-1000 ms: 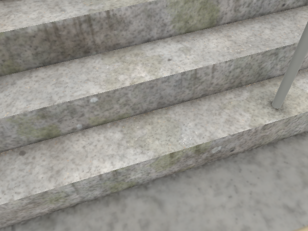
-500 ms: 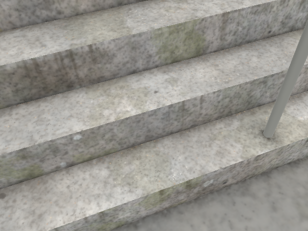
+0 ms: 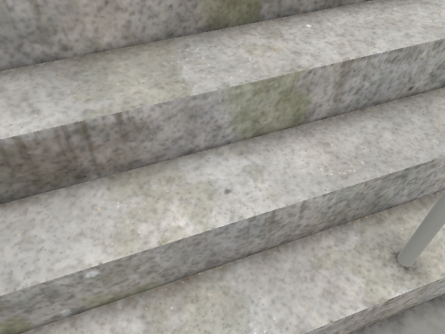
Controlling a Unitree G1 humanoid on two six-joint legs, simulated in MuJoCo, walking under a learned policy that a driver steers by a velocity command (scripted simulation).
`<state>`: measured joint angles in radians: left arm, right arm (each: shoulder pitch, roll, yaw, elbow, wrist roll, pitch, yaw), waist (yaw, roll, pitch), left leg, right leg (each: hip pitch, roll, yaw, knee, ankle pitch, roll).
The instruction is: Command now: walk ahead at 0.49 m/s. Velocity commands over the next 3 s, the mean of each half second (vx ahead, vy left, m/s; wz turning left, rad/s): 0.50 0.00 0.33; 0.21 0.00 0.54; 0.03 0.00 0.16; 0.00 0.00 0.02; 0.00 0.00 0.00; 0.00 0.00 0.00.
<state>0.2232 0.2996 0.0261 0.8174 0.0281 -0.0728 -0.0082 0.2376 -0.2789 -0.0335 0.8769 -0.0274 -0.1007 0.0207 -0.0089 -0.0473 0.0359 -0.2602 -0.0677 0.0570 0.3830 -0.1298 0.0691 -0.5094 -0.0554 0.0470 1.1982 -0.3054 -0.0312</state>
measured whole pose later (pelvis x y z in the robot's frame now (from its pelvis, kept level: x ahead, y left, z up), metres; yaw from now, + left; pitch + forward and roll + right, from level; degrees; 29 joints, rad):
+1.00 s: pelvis +0.29 +0.13 +0.13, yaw +29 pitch +2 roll -1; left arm 0.00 0.18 0.02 0.56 0.06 -0.01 0.03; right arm 0.16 -0.20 -0.05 0.75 -0.02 0.05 -0.03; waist 0.02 -0.02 0.05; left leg -0.66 -0.09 0.03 0.98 -0.35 0.10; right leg -0.87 0.01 0.05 1.94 -0.11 0.00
